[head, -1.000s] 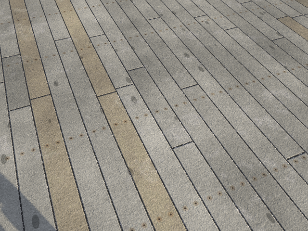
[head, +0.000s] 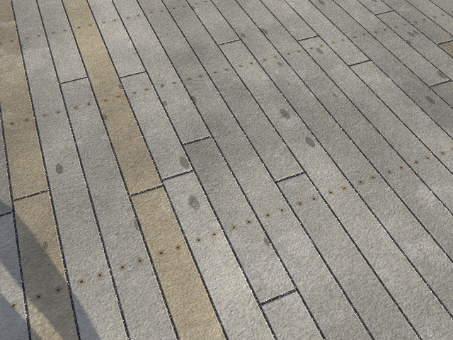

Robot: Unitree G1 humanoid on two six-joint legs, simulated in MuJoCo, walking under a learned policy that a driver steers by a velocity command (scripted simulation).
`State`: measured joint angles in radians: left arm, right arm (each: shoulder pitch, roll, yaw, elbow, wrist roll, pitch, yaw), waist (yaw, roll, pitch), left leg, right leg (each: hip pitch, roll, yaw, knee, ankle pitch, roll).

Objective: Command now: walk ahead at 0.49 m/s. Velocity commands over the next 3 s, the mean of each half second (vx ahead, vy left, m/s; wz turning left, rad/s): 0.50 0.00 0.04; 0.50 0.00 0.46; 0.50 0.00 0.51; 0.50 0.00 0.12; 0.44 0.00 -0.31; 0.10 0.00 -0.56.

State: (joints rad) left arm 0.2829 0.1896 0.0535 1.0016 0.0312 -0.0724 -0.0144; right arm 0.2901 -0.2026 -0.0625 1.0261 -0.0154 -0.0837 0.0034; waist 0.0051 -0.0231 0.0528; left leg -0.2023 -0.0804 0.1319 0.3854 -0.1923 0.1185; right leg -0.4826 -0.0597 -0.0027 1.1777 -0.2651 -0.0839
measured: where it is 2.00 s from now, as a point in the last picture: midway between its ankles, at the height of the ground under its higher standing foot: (167, 185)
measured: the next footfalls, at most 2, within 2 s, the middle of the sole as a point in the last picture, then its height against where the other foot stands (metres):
right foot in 0.36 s outside the picture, level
left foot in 0.90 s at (203, 287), level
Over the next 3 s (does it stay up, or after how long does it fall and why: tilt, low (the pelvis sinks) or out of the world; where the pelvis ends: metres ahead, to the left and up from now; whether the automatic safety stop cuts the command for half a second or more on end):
stays up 1.32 0.47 0.00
